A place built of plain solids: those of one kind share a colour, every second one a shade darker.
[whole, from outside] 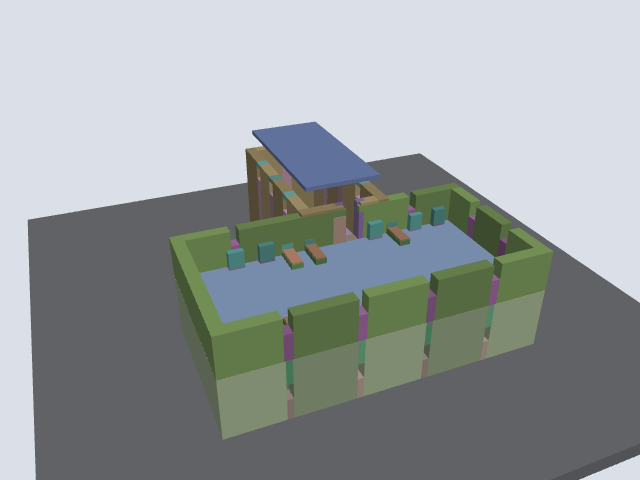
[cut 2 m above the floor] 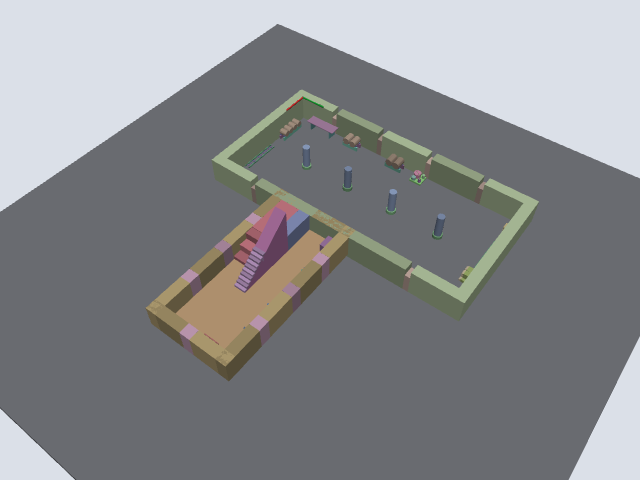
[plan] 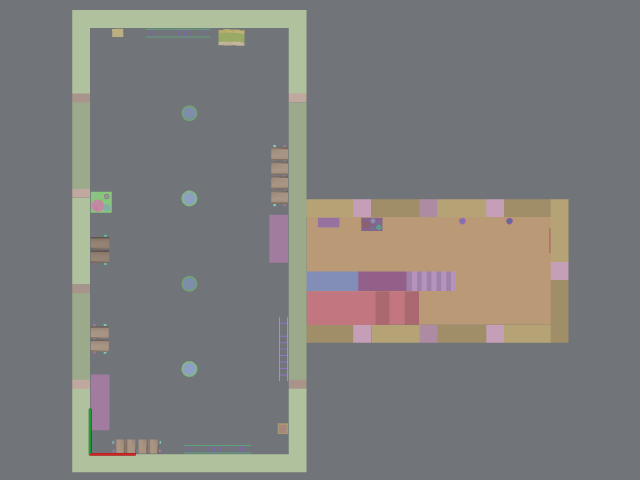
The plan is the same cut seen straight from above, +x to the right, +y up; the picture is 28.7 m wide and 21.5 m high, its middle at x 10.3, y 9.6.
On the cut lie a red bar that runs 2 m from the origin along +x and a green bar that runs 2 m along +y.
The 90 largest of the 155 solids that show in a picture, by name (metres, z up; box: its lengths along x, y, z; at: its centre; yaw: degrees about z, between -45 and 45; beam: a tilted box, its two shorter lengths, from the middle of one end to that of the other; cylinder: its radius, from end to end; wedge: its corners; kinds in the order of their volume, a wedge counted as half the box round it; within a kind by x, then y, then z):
{
 "wall_undercroft_1": {"box": [0.8, 3.74, 4.5], "at": [-0.4, 1.07, 1.95]},
 "wall_undercroft_2": {"box": [0.8, 3.88, 4.5], "at": [-0.4, 5.28, 1.95]},
 "wall_undercroft_3": {"box": [0.8, 3.88, 4.5], "at": [-0.4, 9.55, 1.95]},
 "wall_undercroft_4": {"box": [0.8, 3.88, 4.5], "at": [-0.4, 13.82, 1.95]},
 "wall_undercroft_5": {"box": [0.8, 3.74, 4.5], "at": [-0.4, 18.03, 1.95]},
 "wall_undercroft_6": {"box": [10.5, 0.8, 4.5], "at": [4.45, -0.4, 1.95]},
 "wall_undercroft_7": {"box": [10.5, 0.8, 4.5], "at": [4.45, 19.5, 1.95]},
 "wall_undercroft_8": {"box": [0.8, 3.74, 4.5], "at": [9.3, 1.07, 1.95]},
 "wall_undercroft_9": {"box": [0.8, 12.43, 4.5], "at": [9.3, 9.55, 1.95]},
 "wall_undercroft_10": {"box": [0.8, 3.74, 4.5], "at": [9.3, 18.03, 1.95]},
 "wall_vestibule_1": {"box": [0.8, 2.13, 6.96], "at": [9.3, 6.06, 3.73]},
 "wall_vestibule_2": {"box": [0.8, 3.05, 6.96], "at": [9.3, 9.9, 3.73]},
 "wall_vestibule_3": {"box": [2.89, 0.8, 6.96], "at": [10.34, 5.4, 3.73]},
 "wall_vestibule_4": {"box": [2.89, 0.8, 6.96], "at": [10.34, 11.03, 3.73]},
 "wall_vestibule_5": {"box": [2.18, 0.8, 6.96], "at": [13.68, 5.4, 3.73]},
 "wall_vestibule_6": {"box": [2.18, 0.8, 6.96], "at": [13.68, 11.03, 3.73]},
 "wall_vestibule_7": {"box": [2.18, 0.8, 6.96], "at": [16.66, 5.4, 3.73]},
 "wall_vestibule_8": {"box": [2.18, 0.8, 6.96], "at": [16.66, 11.03, 3.73]},
 "wall_vestibule_9": {"box": [2.89, 0.8, 6.96], "at": [19.99, 5.4, 3.73]},
 "wall_vestibule_10": {"box": [2.89, 0.8, 6.96], "at": [19.99, 11.03, 3.73]},
 "wall_vestibule_11": {"box": [0.8, 2.82, 6.96], "at": [21.03, 6.4, 3.73]},
 "wall_vestibule_12": {"box": [0.8, 2.82, 6.96], "at": [21.03, 10.02, 3.73]},
 "wall_dorter_1": {"box": [0.8, 3.66, 2.8], "at": [-0.4, 1.03, 5.61]},
 "wall_dorter_2": {"box": [0.8, 3.73, 2.8], "at": [-0.4, 5.28, 5.61]},
 "wall_dorter_3": {"box": [0.8, 3.73, 2.8], "at": [-0.4, 9.55, 5.61]},
 "wall_dorter_4": {"box": [0.8, 3.73, 2.8], "at": [-0.4, 13.82, 5.61]},
 "wall_dorter_5": {"box": [0.8, 3.66, 2.8], "at": [-0.4, 18.07, 5.61]},
 "wall_dorter_6": {"box": [3.17, 0.8, 2.8], "at": [0.79, -0.4, 5.61]},
 "wall_dorter_7": {"box": [2.75, 0.8, 2.8], "at": [4.45, -0.4, 5.61]},
 "wall_dorter_8": {"box": [10.5, 0.8, 2.8], "at": [4.45, 19.5, 5.61]},
 "wall_dorter_9": {"box": [3.17, 0.8, 2.8], "at": [8.11, -0.4, 5.61]},
 "wall_dorter_10": {"box": [0.8, 3.66, 2.8], "at": [9.3, 1.03, 5.61]},
 "wall_dorter_11": {"box": [0.8, 3.86, 2.8], "at": [9.3, 5.34, 5.61]},
 "wall_dorter_12": {"box": [0.8, 7.46, 2.8], "at": [9.3, 11.96, 5.61]},
 "wall_dorter_13": {"box": [0.8, 3.66, 2.8], "at": [9.3, 18.07, 5.61]},
 "floor_dorter_1": {"box": [8.9, 19.1, 0.4], "at": [4.45, 9.55, 4.31]},
 "wall_vestibule_under_light_1": {"box": [0.8, 0.8, 5.61], "at": [12.19, 5.4, 3.06]},
 "wall_vestibule_under_light_2": {"box": [0.8, 0.8, 5.61], "at": [12.19, 11.03, 3.06]},
 "wall_vestibule_under_light_3": {"box": [0.8, 0.8, 5.61], "at": [15.17, 5.4, 3.06]},
 "wall_vestibule_under_light_4": {"box": [0.8, 0.8, 5.61], "at": [15.17, 11.03, 3.06]},
 "wall_vestibule_under_light_5": {"box": [0.8, 0.8, 5.61], "at": [18.14, 5.4, 3.06]},
 "wall_vestibule_under_light_6": {"box": [0.8, 0.8, 5.61], "at": [18.14, 11.03, 3.06]},
 "wall_vestibule_under_light_7": {"box": [0.8, 0.8, 5.61], "at": [21.03, 8.21, 3.06]},
 "over_vestibule_1": {"box": [11.53, 5.43, 0.3], "at": [15.17, 8.21, 8.71]},
 "floor_vestibule_1": {"box": [10.93, 4.83, 0.3], "at": [15.17, 8.21, 0.4]},
 "floor_terrace_1": {"box": [3.08, 1.51, 2.3], "at": [11.24, 6.55, 1.4]},
 "floor_terrace_2": {"box": [0.63, 1.51, 1.71], "at": [13.1, 6.55, 1.1]},
 "floor_terrace_3": {"box": [0.66, 1.51, 1.15], "at": [13.75, 6.55, 0.82]},
 "floor_terrace_4": {"box": [0.66, 1.51, 0.59], "at": [14.41, 6.55, 0.54]},
 "fill_under_steps_1": {"wedge": [[12.02, 7.31, 0.25], [12.02, 7.31, 4.29], [12.02, 8.19, 0.25], [12.02, 8.19, 4.29], [16.6, 7.31, 0.25], [16.6, 7.31, 0.31], [16.6, 8.19, 0.25], [16.6, 8.19, 0.31]]},
 "mass_under_head_1": {"box": [2.33, 0.88, 3.96], "at": [10.86, 7.75, 2.23]},
 "wall_dorter_under_light_1": {"box": [0.8, 0.55, 1.75], "at": [-0.4, 3.14, 5.08]},
 "wall_dorter_under_light_2": {"box": [0.8, 0.55, 1.75], "at": [-0.4, 7.41, 5.08]},
 "wall_dorter_under_light_3": {"box": [0.8, 0.55, 1.75], "at": [-0.4, 11.69, 5.08]},
 "wall_dorter_under_light_4": {"box": [0.8, 0.55, 1.75], "at": [-0.4, 15.96, 5.08]},
 "wall_dorter_under_light_5": {"box": [0.7, 0.8, 1.75], "at": [2.73, -0.4, 5.08]},
 "wall_dorter_under_light_6": {"box": [0.7, 0.8, 1.75], "at": [6.17, -0.4, 5.08]},
 "wall_dorter_under_light_7": {"box": [0.8, 0.55, 1.75], "at": [9.3, 3.14, 5.08]},
 "wall_dorter_under_light_8": {"box": [0.8, 0.55, 1.75], "at": [9.3, 15.96, 5.08]},
 "wall_undercroft_under_light_1": {"box": [0.8, 0.4, 1.75], "at": [-0.4, 3.14, 0.57]},
 "wall_undercroft_under_light_2": {"box": [0.8, 0.4, 1.75], "at": [-0.4, 7.41, 0.57]},
 "wall_undercroft_under_light_3": {"box": [0.8, 0.4, 1.75], "at": [-0.4, 11.69, 0.57]},
 "wall_undercroft_under_light_4": {"box": [0.8, 0.4, 1.75], "at": [-0.4, 15.96, 0.57]},
 "wall_undercroft_under_light_5": {"box": [0.8, 0.4, 1.75], "at": [9.3, 3.14, 0.57]},
 "wall_undercroft_under_light_6": {"box": [0.8, 0.4, 1.75], "at": [9.3, 15.96, 0.57]},
 "aumbry_carcase_dorter_1": {"box": [0.46, 1.05, 1.14], "at": [8.63, 16.08, 5.17]},
 "aumbry_carcase_dorter_2": {"box": [0.44, 0.99, 1.13], "at": [8.64, 6.14, 5.16]},
 "aumbry_carcase_dorter_3": {"box": [0.42, 0.94, 1.18], "at": [8.65, 1.06, 5.19]},
 "aumbry_carcase_dorter_4": {"box": [0.42, 1.02, 1.17], "at": [8.65, 14.03, 5.18]},
 "aumbry_carcase_dorter_5": {"box": [0.41, 0.95, 1.12], "at": [8.66, 2.97, 5.16]},
 "wall_undercroft_over_light_1": {"box": [0.8, 0.4, 1.65], "at": [-0.4, 3.14, 3.38]},
 "wall_undercroft_over_light_2": {"box": [0.8, 0.4, 1.65], "at": [-0.4, 7.41, 3.38]},
 "wall_undercroft_over_light_3": {"box": [0.8, 0.4, 1.65], "at": [-0.4, 11.69, 3.38]},
 "wall_undercroft_over_light_4": {"box": [0.8, 0.4, 1.65], "at": [-0.4, 15.96, 3.38]},
 "pier_undercroft_1": {"cylinder": 0.27, "from": [4.45, 3.82, 0.24], "to": [4.45, 3.82, 2.18]},
 "pier_undercroft_2": {"cylinder": 0.27, "from": [4.45, 7.64, 0.28], "to": [4.45, 7.64, 2.18]},
 "pier_undercroft_3": {"cylinder": 0.27, "from": [4.45, 11.46, 0.27], "to": [4.45, 11.46, 2.18]},
 "pier_undercroft_4": {"cylinder": 0.27, "from": [4.45, 15.28, 0.25], "to": [4.45, 15.28, 2.18]},
 "bed_frame_dorter_1": {"box": [2.0, 0.77, 0.37], "at": [7.87, 10.89, 4.69]},
 "bed_frame_dorter_2": {"box": [1.95, 0.79, 0.34], "at": [7.9, 4.69, 4.68]},
 "bed_frame_dorter_3": {"box": [1.92, 0.8, 0.35], "at": [7.91, 12.5, 4.68]},
 "wall_wallhead_1": {"box": [0.45, 0.6, 3.0], "at": [9.47, 6.97, 5.71]},
 "wall_vestibule_over_light_1": {"box": [0.8, 0.8, 0.35], "at": [12.19, 11.03, 7.04]},
 "wall_vestibule_over_light_2": {"box": [0.8, 0.8, 0.35], "at": [15.17, 11.03, 7.04]},
 "wall_vestibule_over_light_3": {"box": [0.8, 0.8, 0.35], "at": [18.14, 11.03, 7.04]},
 "jamb_wall_head_1": {"box": [0.8, 0.35, 2.05], "at": [9.3, 7.1, 5.54]},
 "aumbry_carcase_vestibule_1": {"box": [0.95, 0.42, 1.15], "at": [10.69, 10.38, 1.22]},
 "threshold_wall_head_1": {"box": [0.8, 1.65, 0.3], "at": [9.3, 7.75, 4.36]},
 "tub_stand_undercroft_1": {"box": [0.94, 0.94, 0.17], "at": [0.5, 11.29, 0.04]},
 "bed_pallet_dorter_1": {"box": [1.8, 0.74, 0.11], "at": [7.88, 12.5, 4.91]}
}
